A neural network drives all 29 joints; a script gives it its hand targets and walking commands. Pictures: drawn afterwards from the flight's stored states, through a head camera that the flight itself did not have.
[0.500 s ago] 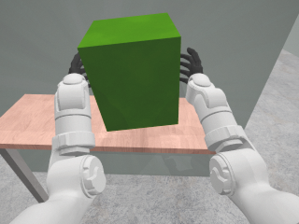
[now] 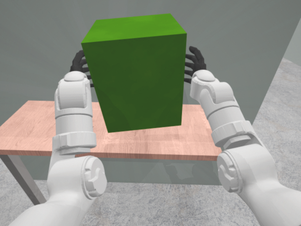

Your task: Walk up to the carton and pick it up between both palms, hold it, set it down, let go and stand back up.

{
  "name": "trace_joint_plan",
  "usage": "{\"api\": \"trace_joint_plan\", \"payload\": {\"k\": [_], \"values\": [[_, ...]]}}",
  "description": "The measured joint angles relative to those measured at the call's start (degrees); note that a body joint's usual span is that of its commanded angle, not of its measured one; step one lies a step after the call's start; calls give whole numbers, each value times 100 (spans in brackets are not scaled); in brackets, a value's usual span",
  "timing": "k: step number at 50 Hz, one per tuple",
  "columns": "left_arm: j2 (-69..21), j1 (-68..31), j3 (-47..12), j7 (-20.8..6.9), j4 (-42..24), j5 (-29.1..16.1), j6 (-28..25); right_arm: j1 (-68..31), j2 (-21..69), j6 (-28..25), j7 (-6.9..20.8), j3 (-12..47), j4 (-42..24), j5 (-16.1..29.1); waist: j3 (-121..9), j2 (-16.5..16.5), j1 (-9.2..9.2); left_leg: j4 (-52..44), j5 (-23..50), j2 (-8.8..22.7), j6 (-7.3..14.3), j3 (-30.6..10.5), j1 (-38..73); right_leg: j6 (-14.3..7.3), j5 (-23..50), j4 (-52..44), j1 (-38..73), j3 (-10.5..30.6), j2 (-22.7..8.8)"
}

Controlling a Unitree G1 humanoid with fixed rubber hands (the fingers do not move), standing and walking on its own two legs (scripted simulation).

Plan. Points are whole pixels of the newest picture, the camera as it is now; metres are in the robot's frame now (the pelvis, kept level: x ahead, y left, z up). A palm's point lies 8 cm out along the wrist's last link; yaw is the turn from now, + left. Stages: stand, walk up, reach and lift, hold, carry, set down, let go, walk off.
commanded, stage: hold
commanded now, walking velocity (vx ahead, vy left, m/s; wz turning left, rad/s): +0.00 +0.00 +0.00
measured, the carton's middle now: (139, 73) +0.45 -0.01 +0.26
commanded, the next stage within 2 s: none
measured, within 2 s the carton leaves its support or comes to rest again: neither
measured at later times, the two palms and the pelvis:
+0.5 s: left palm (73, 67) +0.36 +0.14 +0.32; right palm (202, 64) +0.36 -0.15 +0.32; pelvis +0.00 -0.01 +0.00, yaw +0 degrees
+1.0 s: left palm (70, 70) +0.36 +0.15 +0.31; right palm (198, 67) +0.36 -0.14 +0.31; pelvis +0.00 -0.01 +0.00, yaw +0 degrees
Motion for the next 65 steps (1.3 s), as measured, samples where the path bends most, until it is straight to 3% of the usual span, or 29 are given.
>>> {"api": "trace_joint_plan", "payload": {"k": [10,25,38,44,60,65], "values": [[-18,-90,54,-16,-65,-15,257,-192,-101,420,-34,27,-22,80,-227,57,80,-2,-12,33,-19,13,-31,-32,-19,32,-56,14,33],[234,-488,145,-220,383,-48,352,-579,-171,842,-30,35,180,60,-439,170,234,-80,75,79,-83,-37,-207,-107,-7,61,-267,-34,75],[309,-406,115,-295,287,-149,359,-461,-161,1006,-165,144,-62,224,-460,145,187,-58,63,92,-104,-71,-254,-117,-15,54,-291,-64,88],[266,-222,17,-198,17,-231,383,-295,-177,1066,-232,262,-344,315,-501,163,187,9,30,79,-86,-54,-305,-94,-5,53,-315,-44,78],[230,-470,-6,-157,344,-143,359,-570,-240,1108,-55,37,96,108,-532,160,219,90,-9,54,-63,-54,-390,-73,-18,90,-378,-36,57],[196,-345,-44,-110,111,-236,362,-480,-303,1088,-96,205,-79,232,-552,207,194,87,-12,62,-71,-60,-392,-74,-21,76,-373,-41,65]]}}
